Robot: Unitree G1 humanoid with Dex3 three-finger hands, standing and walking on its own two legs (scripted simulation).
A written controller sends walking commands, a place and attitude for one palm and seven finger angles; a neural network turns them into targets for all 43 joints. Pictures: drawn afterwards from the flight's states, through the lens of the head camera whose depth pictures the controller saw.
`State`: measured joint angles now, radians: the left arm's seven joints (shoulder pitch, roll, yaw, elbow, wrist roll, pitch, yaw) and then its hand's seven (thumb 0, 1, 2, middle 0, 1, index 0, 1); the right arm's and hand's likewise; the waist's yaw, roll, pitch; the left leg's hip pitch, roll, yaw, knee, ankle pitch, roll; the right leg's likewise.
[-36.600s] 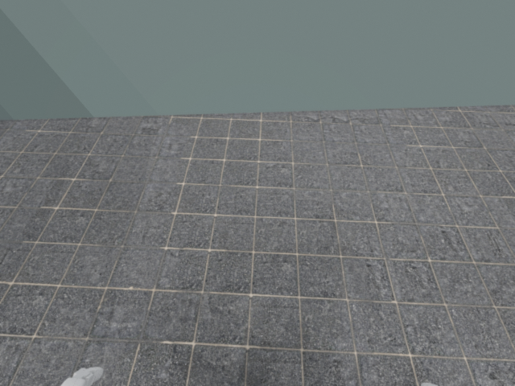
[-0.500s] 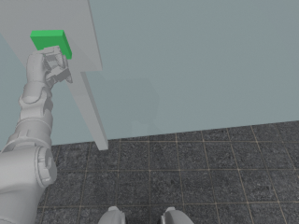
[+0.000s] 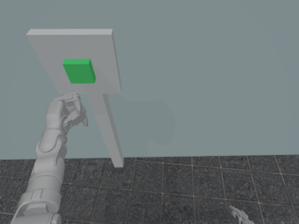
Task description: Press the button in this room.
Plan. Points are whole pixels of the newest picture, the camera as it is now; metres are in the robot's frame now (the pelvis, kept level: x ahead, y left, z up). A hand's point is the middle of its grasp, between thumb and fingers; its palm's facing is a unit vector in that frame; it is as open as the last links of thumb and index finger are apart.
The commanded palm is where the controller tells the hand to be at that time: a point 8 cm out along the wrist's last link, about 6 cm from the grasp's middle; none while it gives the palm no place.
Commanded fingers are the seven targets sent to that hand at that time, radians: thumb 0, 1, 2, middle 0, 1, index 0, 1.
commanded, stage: pull the fist back off the button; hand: left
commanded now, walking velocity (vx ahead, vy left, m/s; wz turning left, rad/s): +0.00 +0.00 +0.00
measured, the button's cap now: (80, 70) +0.51 +0.22 +0.12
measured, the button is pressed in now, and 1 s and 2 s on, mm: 0 0 0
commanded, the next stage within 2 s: draw the hand back to the body in 0.04 s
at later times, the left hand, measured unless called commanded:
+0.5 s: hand (71, 125) +0.32 +0.20 +0.12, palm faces +0.08 -1.00 -0.02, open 3.1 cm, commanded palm +0.28 +0.25 +0.13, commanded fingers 0.00 0.90 0.90 -1.30 -1.50 -1.30 -1.50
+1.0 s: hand (36, 156) +0.23 +0.22 +0.16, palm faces +0.34 -0.90 -0.29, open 3.1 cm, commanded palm +0.18 +0.26 +0.18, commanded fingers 0.00 0.90 0.90 -1.30 -1.50 -1.30 -1.50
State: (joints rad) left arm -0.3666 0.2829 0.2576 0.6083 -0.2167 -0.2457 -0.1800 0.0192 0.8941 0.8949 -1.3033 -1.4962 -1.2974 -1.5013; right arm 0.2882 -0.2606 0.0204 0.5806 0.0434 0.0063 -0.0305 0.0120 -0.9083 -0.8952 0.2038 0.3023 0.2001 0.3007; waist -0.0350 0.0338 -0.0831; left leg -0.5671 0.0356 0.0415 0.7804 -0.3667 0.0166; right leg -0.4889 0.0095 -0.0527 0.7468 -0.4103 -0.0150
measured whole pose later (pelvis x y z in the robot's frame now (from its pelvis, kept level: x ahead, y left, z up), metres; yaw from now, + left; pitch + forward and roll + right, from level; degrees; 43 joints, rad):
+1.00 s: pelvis +0.00 -0.01 +0.03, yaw +1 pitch -4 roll +0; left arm 0.28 0.29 0.18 -0.20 -0.08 -0.06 0.09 0.02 0.89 0.89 -1.31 -1.50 -1.30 -1.50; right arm 0.16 -0.23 0.06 0.62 0.00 -0.06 -0.09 0.02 -0.91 -0.90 0.20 0.30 0.20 0.30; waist 0.06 0.06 0.03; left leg -0.13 0.01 0.04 0.41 -0.20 0.01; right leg -0.06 0.00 -0.05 0.39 -0.26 -0.02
